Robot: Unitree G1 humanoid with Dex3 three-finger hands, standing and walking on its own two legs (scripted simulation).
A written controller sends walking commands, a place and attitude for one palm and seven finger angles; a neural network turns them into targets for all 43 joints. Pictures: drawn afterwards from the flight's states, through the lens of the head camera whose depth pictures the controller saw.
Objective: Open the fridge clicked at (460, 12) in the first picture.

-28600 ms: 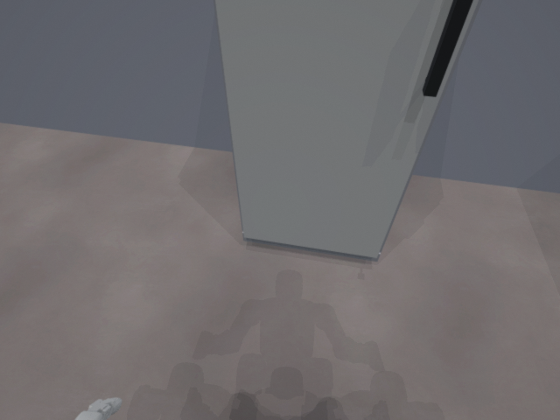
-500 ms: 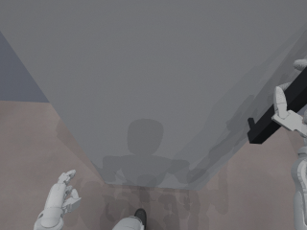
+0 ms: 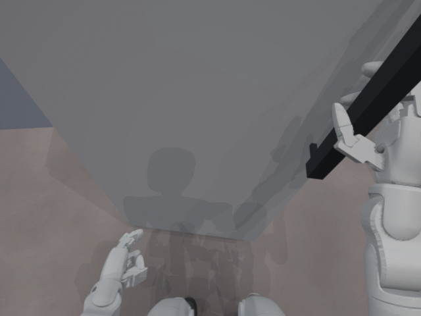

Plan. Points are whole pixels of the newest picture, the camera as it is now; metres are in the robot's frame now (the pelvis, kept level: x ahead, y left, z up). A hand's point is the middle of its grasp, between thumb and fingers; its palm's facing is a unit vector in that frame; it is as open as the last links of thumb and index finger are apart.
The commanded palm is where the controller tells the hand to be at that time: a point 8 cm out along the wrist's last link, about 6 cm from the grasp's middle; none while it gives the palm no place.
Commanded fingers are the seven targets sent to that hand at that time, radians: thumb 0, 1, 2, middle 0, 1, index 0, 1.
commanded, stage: walk backward, drawing the door open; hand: right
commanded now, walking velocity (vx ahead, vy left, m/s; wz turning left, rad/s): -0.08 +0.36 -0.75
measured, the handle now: (368, 91) +0.39 -0.13 +0.24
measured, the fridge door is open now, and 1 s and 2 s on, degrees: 13 48 78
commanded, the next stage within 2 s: stop walking and hold the door back in 1.62 s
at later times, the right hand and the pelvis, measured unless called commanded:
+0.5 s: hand (327, 261) +0.19 -0.07 +0.20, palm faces +0.36 +0.90 -0.23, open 8.3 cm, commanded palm +0.14 -0.11 +0.21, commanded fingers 0.00 -0.90 -0.90 0.45 1.40 0.45 1.40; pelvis -0.06 +0.12 -0.01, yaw -15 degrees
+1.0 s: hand out of the picture +0.07 +0.01 +0.20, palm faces +0.66 +0.72 -0.20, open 8.2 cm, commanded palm +0.01 +0.00 +0.20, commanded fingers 0.00 -0.90 -0.90 0.45 1.40 0.45 1.40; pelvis -0.08 +0.29 -0.01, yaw -31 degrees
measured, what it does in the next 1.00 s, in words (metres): steps to the left, turning right: right foot, then left foot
